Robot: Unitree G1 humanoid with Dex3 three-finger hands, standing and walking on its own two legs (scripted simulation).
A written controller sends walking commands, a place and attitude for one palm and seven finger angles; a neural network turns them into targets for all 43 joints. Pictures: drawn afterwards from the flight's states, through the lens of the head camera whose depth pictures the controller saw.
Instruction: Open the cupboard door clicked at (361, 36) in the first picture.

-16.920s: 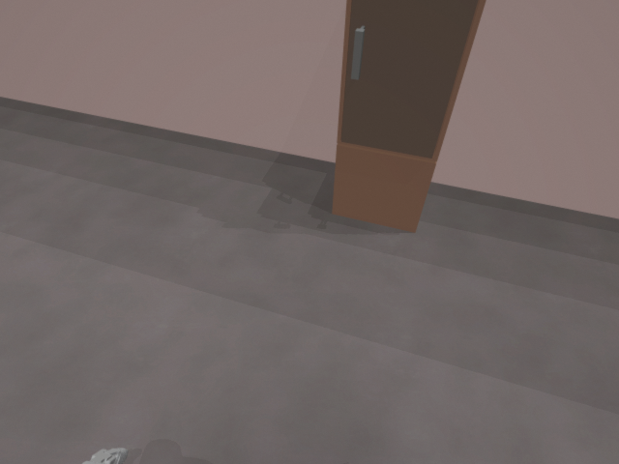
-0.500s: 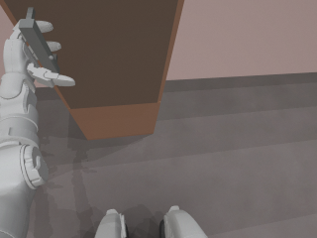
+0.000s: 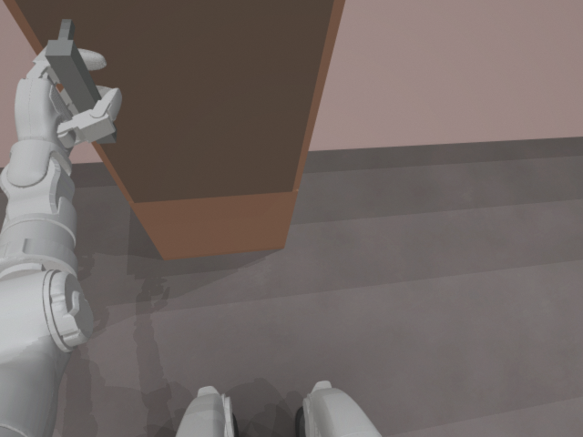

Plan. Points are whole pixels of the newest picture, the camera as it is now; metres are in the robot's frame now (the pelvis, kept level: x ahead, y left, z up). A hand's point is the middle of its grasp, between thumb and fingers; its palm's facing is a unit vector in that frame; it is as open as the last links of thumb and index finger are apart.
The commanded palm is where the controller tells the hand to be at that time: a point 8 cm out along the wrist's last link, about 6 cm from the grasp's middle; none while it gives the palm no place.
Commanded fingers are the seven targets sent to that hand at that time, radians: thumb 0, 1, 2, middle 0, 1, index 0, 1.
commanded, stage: close the thumb around the handle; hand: left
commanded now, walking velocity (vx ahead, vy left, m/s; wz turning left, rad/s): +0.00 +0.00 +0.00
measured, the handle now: (88, 86) +0.57 +0.22 +0.08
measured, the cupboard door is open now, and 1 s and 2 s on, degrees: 0 29 48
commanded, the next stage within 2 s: pull the door open along its arc in 0.16 s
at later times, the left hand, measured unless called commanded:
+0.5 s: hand (103, 120) +0.51 +0.19 +0.09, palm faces +0.05 -1.00 -0.02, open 6.0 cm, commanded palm +0.46 +0.24 +0.08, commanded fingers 0.00 0.90 0.90 -0.40 -1.35 -0.40 -1.35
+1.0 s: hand (160, 209) +0.38 +0.12 +0.09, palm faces +0.37 -0.93 +0.07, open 6.5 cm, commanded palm +0.32 +0.17 +0.08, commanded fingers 0.00 0.90 0.90 -0.40 -1.35 -0.40 -1.35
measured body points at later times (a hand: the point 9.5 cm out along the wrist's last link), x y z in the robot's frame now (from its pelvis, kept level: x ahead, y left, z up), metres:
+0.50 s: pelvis +0.00 -0.01 +0.00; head +0.12 +0.01 +0.44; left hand +0.50 +0.25 +0.09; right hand -0.01 -0.27 -0.11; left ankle +0.02 +0.10 -0.67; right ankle +0.00 -0.13 -0.67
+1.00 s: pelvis +0.01 -0.02 +0.02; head +0.06 -0.02 +0.47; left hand +0.35 +0.17 +0.09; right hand +0.16 -0.25 -0.09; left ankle +0.02 +0.10 -0.67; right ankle +0.00 -0.13 -0.67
